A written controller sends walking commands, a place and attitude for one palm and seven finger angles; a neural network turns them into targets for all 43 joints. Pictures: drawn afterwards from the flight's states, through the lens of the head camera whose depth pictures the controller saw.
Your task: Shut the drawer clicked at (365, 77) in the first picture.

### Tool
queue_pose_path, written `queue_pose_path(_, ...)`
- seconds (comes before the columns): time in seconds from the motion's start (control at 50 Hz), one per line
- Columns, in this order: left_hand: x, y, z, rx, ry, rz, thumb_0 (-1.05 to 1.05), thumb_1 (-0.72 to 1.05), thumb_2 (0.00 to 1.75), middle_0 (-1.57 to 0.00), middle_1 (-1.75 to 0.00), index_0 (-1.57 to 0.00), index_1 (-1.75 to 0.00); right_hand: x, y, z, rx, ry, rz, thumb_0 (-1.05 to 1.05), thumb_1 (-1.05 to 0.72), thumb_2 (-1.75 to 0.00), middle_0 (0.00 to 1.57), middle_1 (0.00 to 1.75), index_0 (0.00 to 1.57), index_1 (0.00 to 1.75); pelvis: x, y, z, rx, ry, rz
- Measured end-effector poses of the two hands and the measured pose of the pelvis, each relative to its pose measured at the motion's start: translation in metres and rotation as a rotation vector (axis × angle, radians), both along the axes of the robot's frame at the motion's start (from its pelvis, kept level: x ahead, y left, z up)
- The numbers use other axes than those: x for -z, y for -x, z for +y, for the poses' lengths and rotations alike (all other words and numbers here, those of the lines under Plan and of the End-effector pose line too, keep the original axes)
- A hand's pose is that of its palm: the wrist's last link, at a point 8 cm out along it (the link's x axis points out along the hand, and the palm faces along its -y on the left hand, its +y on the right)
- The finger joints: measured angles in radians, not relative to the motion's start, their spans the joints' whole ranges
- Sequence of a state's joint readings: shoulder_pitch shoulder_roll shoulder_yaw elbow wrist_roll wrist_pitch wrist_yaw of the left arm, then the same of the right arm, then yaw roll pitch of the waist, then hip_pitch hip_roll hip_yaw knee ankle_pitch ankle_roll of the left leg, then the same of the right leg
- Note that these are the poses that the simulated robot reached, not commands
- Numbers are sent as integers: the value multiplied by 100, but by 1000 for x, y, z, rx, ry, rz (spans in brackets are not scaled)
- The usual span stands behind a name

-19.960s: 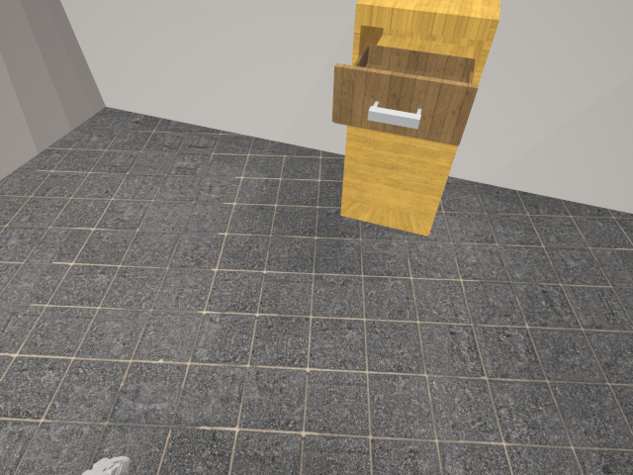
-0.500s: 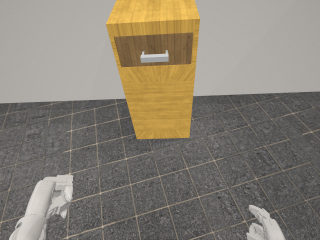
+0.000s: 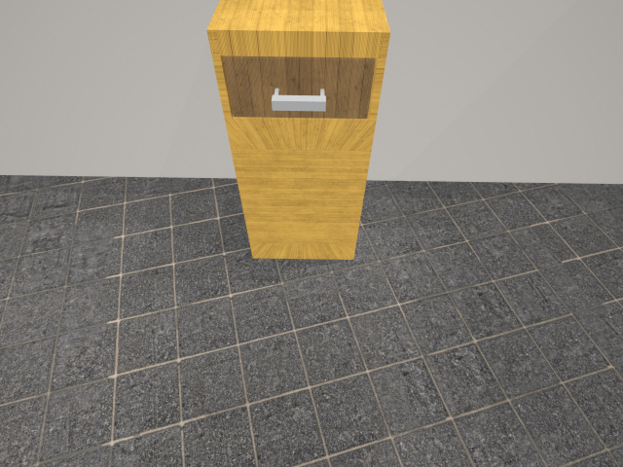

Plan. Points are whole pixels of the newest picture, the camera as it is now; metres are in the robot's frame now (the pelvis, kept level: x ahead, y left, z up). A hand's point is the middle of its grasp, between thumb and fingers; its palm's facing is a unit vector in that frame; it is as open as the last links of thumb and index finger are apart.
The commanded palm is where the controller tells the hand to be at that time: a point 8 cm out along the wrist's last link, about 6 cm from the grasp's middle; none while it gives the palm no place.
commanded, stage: let the arm hang, fingers relaxed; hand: left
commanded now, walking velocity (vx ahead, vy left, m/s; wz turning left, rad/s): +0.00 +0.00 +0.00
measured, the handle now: (299, 97) +0.91 +0.09 -0.04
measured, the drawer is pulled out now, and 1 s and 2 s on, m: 0.00 0.00 0.00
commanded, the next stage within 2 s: look to check the result in 0.48 s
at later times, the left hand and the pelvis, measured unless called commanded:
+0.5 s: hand out of the picture +0.11 +0.22 -0.15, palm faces -0.03 -0.95 -0.30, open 7.4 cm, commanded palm none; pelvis +0.02 +0.00 +0.01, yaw -1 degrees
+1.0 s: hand out of the picture +0.10 +0.22 -0.15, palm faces -0.02 -0.94 -0.33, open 7.4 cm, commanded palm none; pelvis +0.03 -0.02 +0.01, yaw -1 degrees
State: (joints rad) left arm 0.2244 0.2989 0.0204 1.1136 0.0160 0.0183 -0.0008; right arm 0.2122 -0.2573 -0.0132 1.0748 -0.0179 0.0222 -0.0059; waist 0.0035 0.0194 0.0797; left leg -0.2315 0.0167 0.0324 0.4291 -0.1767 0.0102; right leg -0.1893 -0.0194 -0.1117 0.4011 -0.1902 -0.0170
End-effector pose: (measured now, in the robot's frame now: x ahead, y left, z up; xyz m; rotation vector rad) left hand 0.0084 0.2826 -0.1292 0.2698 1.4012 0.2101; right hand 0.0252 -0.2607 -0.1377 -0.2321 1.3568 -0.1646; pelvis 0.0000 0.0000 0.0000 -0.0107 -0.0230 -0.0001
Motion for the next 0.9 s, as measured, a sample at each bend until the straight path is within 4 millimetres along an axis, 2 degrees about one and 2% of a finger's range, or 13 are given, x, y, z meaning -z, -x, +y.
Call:
queue_pose_path(0.16, -12, -40, 10, 25, -38, -86, 0, 90, 90, -27, -38, -27, -38, 4, -14, 5, 5, -24, -34, 1, -91, -90, 20, 30, 20, 30, -2, -4, 2, 5, -7, -3)
queue_pose_path(0.28, -15, -73, 3, 55, -25, -157, 0, 90, 90, -22, -32, -22, -32, 0, -30, -3, 5, -8, -70, 1, -91, -90, 20, 30, 20, 30, -3, -9, 1, 7, -11, -4)
queue_pose_path(0.4, -14, -94, -8, 76, -1, -192, 0, 90, 90, -21, -30, -20, -30, -7, -43, -15, 4, 19, -96, 1, -91, -90, 20, 30, 20, 30, -4, -14, -1, 9, -13, -4)
queue_pose_path(0.54, -13, -100, -15, 78, 10, -188, 0, 90, 89, -21, -30, -20, -30, -13, -53, -28, 1, 44, -103, 1, -91, -90, 20, 30, 20, 30, -5, -20, -6, 10, -13, -2)
queue_pose_path(0.9, -14, -88, -12, 52, -22, -125, 0, 90, 89, -20, -30, -20, -30, -12, -63, -37, -3, 44, -84, 1, -91, -90, 20, 30, 20, 30, -7, -32, -15, 12, -11, 0)
